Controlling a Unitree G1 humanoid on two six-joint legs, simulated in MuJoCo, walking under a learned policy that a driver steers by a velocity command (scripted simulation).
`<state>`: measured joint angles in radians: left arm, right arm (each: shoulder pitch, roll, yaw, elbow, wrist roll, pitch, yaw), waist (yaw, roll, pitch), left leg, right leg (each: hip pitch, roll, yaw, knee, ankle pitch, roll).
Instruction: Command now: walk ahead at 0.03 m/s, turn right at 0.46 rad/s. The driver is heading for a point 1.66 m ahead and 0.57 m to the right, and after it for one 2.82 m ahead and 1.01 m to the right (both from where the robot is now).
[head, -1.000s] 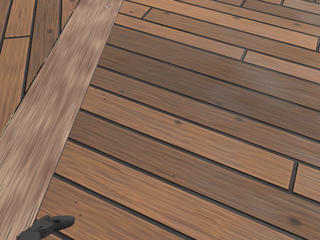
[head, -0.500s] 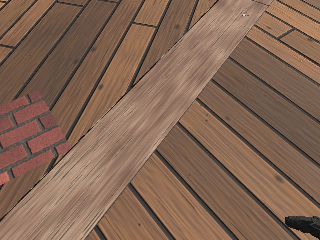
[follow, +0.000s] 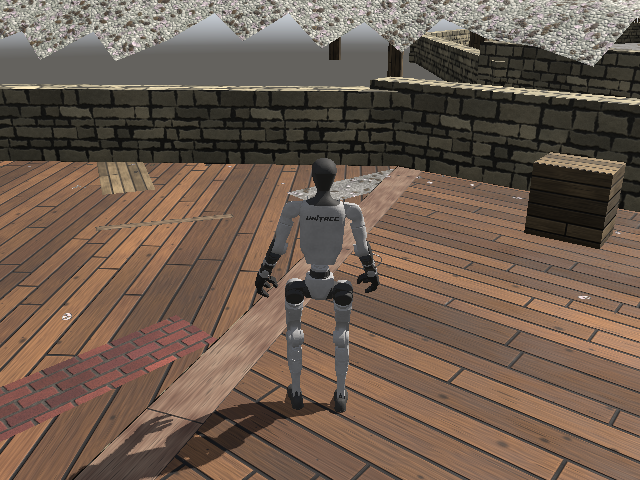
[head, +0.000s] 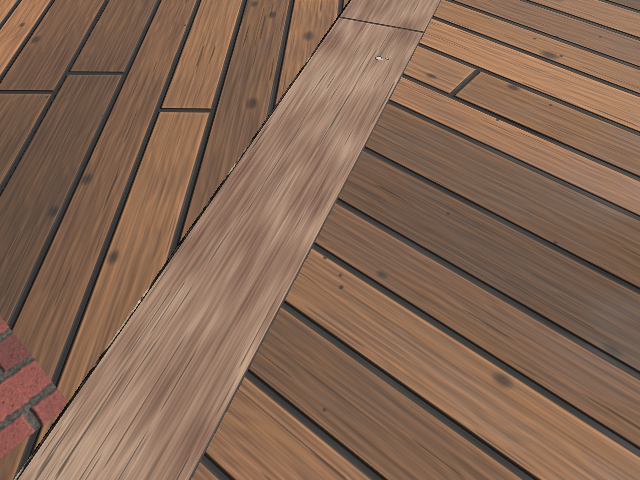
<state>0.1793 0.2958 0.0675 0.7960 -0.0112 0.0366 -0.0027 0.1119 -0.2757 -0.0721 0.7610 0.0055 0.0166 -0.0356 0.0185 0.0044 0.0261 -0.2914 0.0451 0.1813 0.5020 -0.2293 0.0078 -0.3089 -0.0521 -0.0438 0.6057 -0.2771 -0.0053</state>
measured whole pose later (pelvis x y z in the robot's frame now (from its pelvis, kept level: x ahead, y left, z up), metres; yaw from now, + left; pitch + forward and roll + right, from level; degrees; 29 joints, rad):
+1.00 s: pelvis +0.00 -0.02 +0.01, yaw -31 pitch +1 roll +1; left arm 0.15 0.26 0.04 0.65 0.02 0.03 0.00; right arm 0.16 -0.32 -0.07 0.81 0.00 0.02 -0.02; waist -0.02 0.04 0.05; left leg -0.37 0.06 0.01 0.86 -0.52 -0.07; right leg -0.25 0.02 0.01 0.50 -0.26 -0.03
